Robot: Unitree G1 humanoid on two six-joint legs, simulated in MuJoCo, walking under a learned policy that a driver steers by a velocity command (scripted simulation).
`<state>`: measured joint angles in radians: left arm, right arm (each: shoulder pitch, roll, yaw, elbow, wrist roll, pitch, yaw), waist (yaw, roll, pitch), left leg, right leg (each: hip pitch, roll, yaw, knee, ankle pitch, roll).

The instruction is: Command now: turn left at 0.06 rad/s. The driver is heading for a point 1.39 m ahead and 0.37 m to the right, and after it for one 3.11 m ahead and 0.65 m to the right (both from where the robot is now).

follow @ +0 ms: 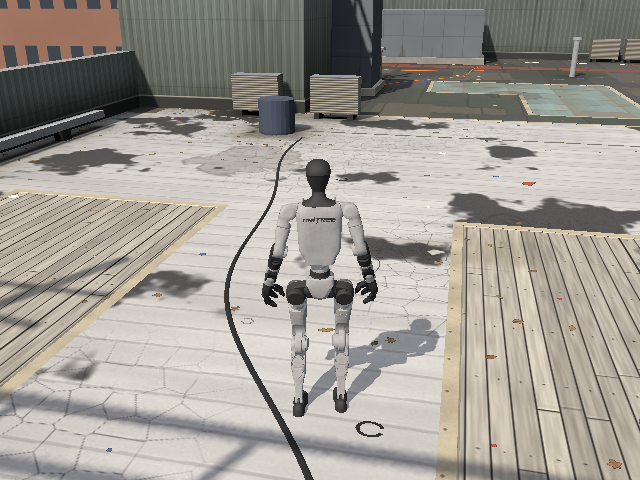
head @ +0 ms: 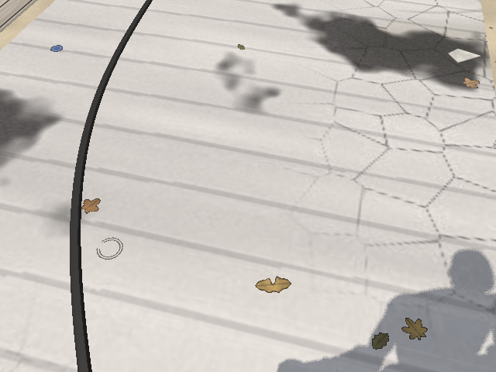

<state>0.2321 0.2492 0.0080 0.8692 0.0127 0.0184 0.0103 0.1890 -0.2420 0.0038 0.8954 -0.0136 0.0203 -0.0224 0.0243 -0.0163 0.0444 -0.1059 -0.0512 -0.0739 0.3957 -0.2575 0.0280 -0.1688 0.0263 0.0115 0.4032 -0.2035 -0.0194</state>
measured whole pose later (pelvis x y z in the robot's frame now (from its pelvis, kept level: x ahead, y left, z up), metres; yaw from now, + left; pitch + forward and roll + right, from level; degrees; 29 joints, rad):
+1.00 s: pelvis +0.18 -0.05 +0.00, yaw -1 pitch +1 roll +1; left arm 0.50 0.15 0.00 1.11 0.02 -0.09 0.01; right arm 0.11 -0.23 -0.03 0.99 -0.03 -0.03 0.03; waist 0.03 0.03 0.02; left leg -0.62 0.05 0.06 0.91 -0.14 0.04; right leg 0.07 0.07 -0.05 0.19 -0.28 -0.09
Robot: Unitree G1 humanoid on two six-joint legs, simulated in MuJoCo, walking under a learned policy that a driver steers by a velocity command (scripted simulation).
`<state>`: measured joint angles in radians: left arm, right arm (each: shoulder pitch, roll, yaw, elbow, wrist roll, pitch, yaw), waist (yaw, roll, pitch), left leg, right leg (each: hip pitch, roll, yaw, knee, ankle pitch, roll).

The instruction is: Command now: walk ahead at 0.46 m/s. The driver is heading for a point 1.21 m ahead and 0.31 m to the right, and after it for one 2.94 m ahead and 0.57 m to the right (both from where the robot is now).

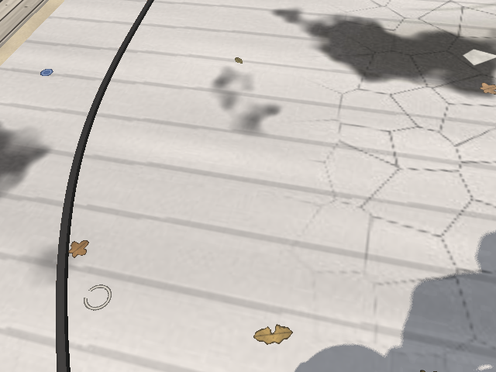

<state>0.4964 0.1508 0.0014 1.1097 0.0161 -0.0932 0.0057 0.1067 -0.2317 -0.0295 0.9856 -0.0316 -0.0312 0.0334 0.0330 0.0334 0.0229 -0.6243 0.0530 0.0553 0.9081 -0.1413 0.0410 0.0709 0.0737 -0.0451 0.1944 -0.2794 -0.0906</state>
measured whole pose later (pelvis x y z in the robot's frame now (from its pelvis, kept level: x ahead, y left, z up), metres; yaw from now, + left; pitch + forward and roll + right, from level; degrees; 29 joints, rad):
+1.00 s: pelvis +0.56 -0.03 +0.00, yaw +0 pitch +0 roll -1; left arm 0.40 0.19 0.05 1.06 0.01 -0.09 0.00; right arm 0.18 -0.22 -0.05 0.96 -0.04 -0.04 0.02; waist 0.02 0.03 0.04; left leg -0.59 0.10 0.00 1.00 -0.18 0.04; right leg -0.09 0.08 -0.10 0.27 -0.18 -0.10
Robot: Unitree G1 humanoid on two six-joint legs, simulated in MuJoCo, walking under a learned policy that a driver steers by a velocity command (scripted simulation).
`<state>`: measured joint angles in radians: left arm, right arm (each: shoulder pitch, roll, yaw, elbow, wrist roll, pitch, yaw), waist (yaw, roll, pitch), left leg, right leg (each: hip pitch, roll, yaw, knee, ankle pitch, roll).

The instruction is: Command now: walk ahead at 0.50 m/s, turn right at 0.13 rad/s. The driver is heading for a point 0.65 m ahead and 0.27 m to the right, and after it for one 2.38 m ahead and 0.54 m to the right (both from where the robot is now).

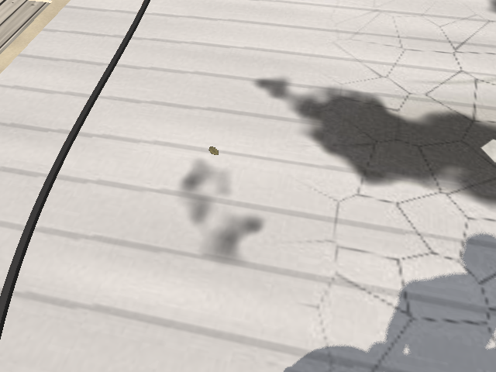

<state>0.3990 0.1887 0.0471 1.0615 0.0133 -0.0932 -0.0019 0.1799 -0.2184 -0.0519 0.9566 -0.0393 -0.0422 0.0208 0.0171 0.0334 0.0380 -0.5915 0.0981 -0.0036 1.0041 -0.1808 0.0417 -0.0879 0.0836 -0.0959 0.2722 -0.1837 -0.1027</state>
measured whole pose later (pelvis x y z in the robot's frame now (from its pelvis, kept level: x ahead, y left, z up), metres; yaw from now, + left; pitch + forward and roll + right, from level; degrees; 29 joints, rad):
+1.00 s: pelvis +0.48 -0.09 -0.01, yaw -32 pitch +0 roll +0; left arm 0.26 0.26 0.08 0.88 0.00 -0.03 -0.01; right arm 0.20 -0.24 -0.05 0.82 -0.04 -0.05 0.01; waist 0.00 0.02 0.07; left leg -0.52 0.12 0.00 1.15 -0.32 -0.02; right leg -0.22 0.14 -0.03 0.40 -0.18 -0.15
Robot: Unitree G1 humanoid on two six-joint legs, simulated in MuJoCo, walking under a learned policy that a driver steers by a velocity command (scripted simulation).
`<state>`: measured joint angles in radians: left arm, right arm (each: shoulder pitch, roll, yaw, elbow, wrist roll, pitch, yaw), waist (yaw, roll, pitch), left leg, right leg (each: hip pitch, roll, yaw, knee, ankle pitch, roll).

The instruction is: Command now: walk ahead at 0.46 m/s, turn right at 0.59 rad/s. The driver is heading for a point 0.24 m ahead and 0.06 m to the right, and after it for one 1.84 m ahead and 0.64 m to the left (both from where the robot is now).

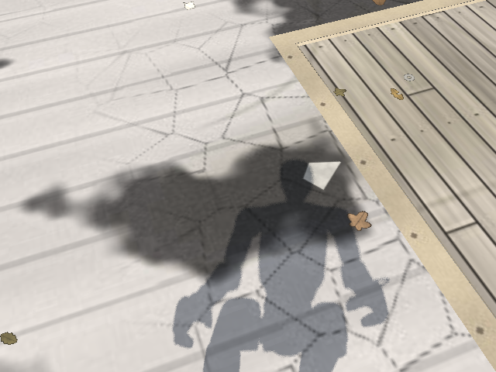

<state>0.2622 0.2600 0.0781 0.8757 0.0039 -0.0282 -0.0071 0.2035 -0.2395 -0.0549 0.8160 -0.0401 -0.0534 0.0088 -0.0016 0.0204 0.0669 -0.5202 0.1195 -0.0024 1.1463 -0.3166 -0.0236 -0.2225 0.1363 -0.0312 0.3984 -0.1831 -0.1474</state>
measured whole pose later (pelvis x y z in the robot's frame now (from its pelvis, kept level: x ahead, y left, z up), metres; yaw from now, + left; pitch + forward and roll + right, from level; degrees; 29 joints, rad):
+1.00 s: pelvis +0.21 -0.02 +0.01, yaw +19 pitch +1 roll +1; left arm 0.23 0.27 0.03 0.76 0.03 0.01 0.05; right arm 0.21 -0.32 -0.10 0.78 -0.03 0.06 0.02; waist -0.01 0.06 0.03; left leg -0.53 -0.12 -0.09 1.07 -0.39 -0.03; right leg -0.19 0.02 -0.01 0.40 -0.22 -0.04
